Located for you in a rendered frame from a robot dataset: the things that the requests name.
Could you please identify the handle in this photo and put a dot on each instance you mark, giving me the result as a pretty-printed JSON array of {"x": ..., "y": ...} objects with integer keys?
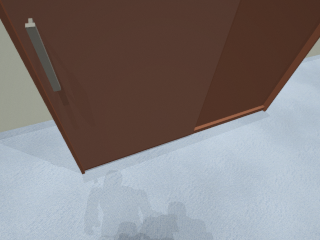
[{"x": 42, "y": 54}]

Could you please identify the wardrobe door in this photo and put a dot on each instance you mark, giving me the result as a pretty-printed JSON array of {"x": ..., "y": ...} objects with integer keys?
[
  {"x": 264, "y": 39},
  {"x": 133, "y": 74}
]

